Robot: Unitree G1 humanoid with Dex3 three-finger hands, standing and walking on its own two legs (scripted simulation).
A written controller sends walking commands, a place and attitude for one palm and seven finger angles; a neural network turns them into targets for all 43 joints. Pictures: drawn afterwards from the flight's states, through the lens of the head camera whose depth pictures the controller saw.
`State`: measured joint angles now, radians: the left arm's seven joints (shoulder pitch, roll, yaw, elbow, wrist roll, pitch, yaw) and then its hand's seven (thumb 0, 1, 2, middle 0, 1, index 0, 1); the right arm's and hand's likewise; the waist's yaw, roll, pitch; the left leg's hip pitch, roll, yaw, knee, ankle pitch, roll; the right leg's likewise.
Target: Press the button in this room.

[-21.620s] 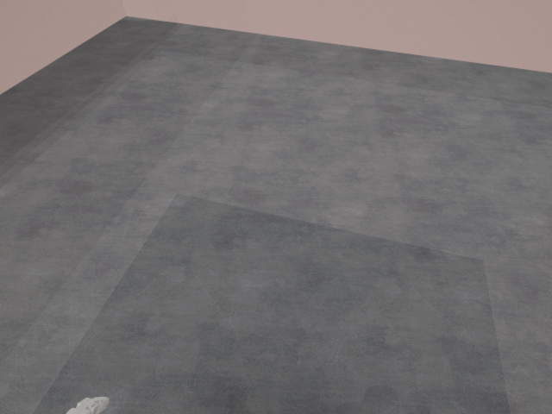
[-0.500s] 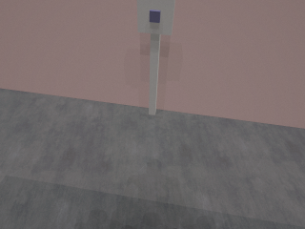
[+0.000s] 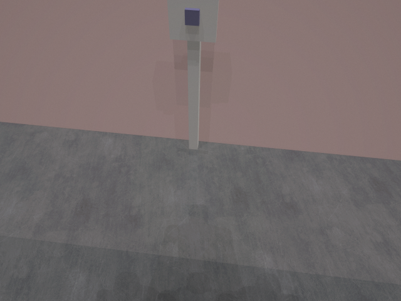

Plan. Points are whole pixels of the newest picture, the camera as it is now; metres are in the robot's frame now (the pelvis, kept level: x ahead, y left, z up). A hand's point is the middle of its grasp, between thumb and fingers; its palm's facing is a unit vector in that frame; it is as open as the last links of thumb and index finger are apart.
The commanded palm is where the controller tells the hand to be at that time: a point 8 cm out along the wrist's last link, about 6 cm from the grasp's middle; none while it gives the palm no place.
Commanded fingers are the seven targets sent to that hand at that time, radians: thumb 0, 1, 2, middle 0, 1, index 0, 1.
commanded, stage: look at it before walking up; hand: left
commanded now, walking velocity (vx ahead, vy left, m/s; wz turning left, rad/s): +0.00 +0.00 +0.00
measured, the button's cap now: (192, 16) +1.15 +0.11 +0.10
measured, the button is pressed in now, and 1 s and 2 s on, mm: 0 0 0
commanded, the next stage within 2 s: walk to a spot facing it in 0.32 s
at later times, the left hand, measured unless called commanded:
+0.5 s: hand out of the picture -0.01 +0.16 -0.18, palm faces +0.04 -0.98 -0.17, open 7.4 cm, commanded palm none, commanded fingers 0.00 0.90 0.90 -0.20 -0.30 -0.20 -0.30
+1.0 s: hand out of the picture +0.10 +0.12 -0.17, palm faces -0.03 -0.98 -0.18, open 7.4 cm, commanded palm none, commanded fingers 0.00 0.90 0.90 -0.20 -0.30 -0.20 -0.30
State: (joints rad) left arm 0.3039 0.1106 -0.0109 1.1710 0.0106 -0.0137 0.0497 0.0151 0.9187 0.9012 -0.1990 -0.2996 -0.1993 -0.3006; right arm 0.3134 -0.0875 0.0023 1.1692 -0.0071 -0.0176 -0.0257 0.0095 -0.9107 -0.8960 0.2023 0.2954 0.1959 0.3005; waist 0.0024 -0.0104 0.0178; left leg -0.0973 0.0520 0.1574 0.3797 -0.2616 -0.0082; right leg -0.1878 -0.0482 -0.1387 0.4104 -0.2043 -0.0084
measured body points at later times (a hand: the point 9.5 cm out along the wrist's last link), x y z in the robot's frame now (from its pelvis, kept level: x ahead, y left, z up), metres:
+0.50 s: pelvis +0.01 +0.00 +0.00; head +0.02 +0.00 +0.45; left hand -0.01 +0.21 -0.16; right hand -0.01 -0.21 -0.16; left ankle -0.04 +0.11 -0.74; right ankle +0.01 -0.11 -0.74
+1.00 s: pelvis +0.14 -0.04 +0.00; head +0.17 -0.06 +0.45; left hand +0.10 +0.17 -0.15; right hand +0.16 -0.28 -0.17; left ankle +0.16 +0.10 -0.67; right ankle +0.05 -0.10 -0.74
